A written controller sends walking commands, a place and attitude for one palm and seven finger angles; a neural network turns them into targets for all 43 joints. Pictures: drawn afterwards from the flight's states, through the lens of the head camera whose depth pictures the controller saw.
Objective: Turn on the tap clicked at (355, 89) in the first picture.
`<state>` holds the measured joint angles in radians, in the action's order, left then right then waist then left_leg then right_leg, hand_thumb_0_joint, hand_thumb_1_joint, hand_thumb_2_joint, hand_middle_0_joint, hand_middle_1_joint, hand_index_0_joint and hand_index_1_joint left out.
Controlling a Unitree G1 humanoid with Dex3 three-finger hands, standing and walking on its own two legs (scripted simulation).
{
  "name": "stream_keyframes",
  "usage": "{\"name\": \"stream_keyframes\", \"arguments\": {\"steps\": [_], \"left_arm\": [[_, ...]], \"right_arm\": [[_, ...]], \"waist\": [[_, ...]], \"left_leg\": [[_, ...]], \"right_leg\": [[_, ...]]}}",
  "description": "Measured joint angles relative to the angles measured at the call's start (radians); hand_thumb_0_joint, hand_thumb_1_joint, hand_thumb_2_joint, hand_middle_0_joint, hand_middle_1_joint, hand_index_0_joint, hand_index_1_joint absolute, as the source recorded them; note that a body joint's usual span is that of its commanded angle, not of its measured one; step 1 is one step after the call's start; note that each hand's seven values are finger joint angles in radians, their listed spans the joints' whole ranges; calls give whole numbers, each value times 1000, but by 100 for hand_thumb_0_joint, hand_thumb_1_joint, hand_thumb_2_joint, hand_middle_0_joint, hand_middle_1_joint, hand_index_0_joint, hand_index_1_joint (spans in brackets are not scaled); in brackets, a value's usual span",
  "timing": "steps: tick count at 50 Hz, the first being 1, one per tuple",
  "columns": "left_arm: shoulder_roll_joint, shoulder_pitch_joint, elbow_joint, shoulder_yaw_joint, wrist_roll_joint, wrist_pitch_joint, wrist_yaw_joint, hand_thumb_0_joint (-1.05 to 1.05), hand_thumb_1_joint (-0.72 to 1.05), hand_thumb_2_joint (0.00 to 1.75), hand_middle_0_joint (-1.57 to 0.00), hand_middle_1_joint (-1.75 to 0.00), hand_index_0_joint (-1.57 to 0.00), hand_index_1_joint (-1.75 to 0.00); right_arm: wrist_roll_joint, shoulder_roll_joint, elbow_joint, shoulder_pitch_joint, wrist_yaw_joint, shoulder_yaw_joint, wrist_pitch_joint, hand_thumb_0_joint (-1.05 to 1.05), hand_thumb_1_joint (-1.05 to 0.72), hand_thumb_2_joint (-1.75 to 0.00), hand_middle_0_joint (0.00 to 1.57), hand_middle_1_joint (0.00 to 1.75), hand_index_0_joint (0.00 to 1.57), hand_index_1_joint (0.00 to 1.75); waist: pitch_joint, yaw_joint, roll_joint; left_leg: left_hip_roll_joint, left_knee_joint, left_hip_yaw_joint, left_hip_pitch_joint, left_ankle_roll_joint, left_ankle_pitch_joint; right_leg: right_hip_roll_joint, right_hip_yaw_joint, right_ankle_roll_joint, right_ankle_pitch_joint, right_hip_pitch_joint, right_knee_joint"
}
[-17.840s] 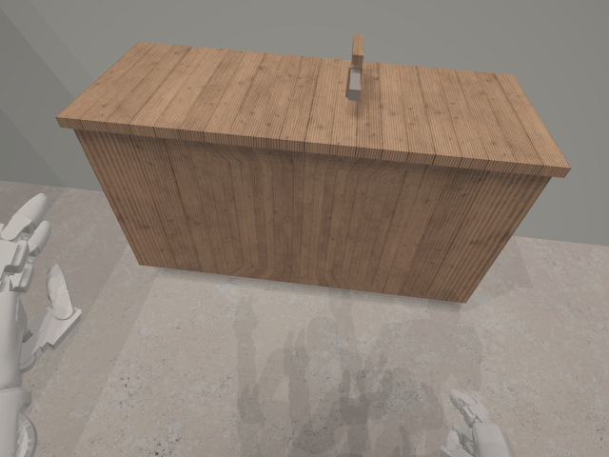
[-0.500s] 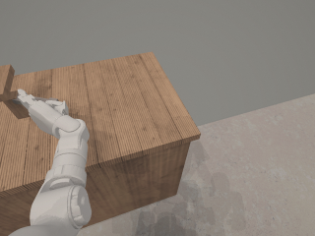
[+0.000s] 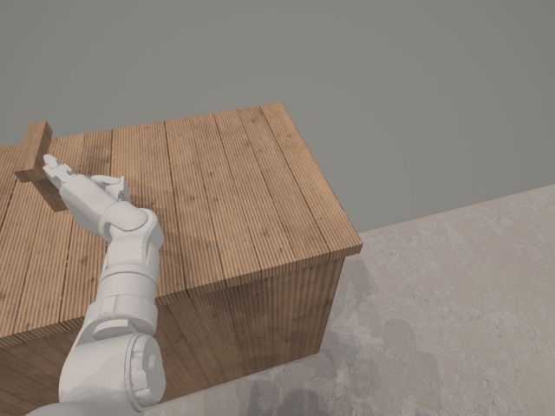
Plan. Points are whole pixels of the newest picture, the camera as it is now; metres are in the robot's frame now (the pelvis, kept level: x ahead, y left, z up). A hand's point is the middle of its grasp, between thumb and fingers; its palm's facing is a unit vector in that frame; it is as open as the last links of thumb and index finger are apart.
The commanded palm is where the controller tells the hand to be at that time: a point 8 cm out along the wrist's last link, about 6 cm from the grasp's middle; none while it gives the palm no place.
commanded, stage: lift the hand up off the lever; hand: left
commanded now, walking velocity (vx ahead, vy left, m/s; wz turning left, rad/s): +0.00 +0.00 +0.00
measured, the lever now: (113, 188) +0.48 +0.29 +0.06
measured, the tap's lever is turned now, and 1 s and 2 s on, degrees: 60 60 60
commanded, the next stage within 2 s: draw the hand back beside the body in 0.52 s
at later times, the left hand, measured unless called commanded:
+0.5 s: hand (116, 185) +0.41 +0.24 +0.13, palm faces +0.82 -0.57 -0.07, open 7.8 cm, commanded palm +0.37 +0.25 +0.13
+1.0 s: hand (96, 230) +0.33 +0.24 +0.13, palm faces +0.35 -0.91 -0.23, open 7.8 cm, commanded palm +0.30 +0.26 +0.15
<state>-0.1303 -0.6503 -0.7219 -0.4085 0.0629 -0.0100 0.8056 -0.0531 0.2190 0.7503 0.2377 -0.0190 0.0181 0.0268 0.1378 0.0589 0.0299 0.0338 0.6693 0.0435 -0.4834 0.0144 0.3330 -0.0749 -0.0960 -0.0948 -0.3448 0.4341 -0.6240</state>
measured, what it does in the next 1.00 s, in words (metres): stands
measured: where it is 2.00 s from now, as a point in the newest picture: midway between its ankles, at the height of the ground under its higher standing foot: outside the picture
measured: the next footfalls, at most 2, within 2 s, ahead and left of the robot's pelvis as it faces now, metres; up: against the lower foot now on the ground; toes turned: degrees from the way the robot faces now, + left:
none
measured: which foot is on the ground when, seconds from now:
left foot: down 0.00-1.00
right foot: down 0.00-1.00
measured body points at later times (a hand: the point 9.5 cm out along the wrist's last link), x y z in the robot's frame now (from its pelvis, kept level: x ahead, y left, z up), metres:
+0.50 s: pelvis -0.01 +0.00 +0.01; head +0.00 -0.01 +0.46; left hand +0.37 +0.27 +0.14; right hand +0.11 -0.25 -0.12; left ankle +0.00 +0.11 -0.72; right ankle -0.02 -0.05 -0.72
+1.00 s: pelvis -0.01 +0.00 +0.02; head -0.03 -0.01 +0.47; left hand +0.31 +0.28 +0.15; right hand +0.11 -0.25 -0.09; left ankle +0.00 +0.11 -0.72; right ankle -0.02 -0.05 -0.72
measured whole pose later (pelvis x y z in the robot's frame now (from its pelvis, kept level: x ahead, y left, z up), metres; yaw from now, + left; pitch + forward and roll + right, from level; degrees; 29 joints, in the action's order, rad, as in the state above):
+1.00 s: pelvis -0.01 +0.00 +0.02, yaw -4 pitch -2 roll +0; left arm -0.34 -0.10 -0.26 -0.24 -0.11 0.01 0.16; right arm 0.05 0.26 0.66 0.26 0.05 0.00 0.00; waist 0.01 0.01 0.04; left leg 0.01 0.45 -0.02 -0.16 0.02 0.25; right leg -0.10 -0.02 -0.09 -0.24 0.13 -0.41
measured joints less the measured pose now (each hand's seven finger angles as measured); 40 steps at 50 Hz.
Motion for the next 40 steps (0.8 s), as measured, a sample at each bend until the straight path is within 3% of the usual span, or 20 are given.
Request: {"name": "stream_keyframes", "arguments": {"steps": [9, 23, 32, 33, 36, 40], "left_arm": [[19, 43, 73, 32, -27, -46, -14, 2, 90, 90, -15, -15, -15, -15], [14, 17, 72, 33, -29, -97, -14, 2, 90, 90, -15, -15, -15, -15], [16, 19, 79, 33, -22, -82, -6, 2, 90, 90, -15, -15, -15, -15], [10, 29, 90, 49, -16, -86, -29, 2, 90, 90, -15, -15, -15, -15], [-20, 106, 170, 108, -20, -81, -187, 2, 90, 90, -15, -15, -15, -15], [-62, 241, 292, 149, -102, -50, -429, 2, 90, 90, -15, -16, -15, -16]], "right_arm": [[11, 8, 19, 7, 8, 1, -2, 1, -91, -90, 20, 30, 20, 30], [17, 5, 17, -19, 21, -4, -7, 1, -91, -90, 20, 30, 20, 30], [13, 4, 23, -15, 19, -2, -17, 1, -91, -90, 20, 30, 20, 30], [16, 3, 21, -15, 22, -4, -13, 1, -91, -90, 20, 30, 21, 30], [36, 3, -6, -6, 44, -6, 8, 1, -91, -90, 20, 30, 21, 30], [69, 11, -46, 10, 78, -18, 31, 1, -91, -90, 20, 30, 21, 30]], "waist": [[-13, -18, 2], [-18, -18, 1], [-22, -20, -2], [-25, -22, -4], [-37, -27, -4], [-53, -32, 1]], "left_leg": [[5, -25, 6, 41, 2, -10], [5, -49, -1, 60, 4, -27], [3, -41, 1, 50, 3, -29], [3, -42, -2, 53, 3, -29], [-1, -62, -21, 85, 5, -32], [-11, -109, -49, 157, 7, -42]], "right_leg": [[4, -4, 3, 9, -45, 27], [5, 3, 5, 24, -58, 43], [4, 0, 3, 27, -49, 39], [4, 3, 3, 27, -50, 37], [0, 23, 2, 32, -72, 47], [-10, 54, 5, 51, -131, 87]]}}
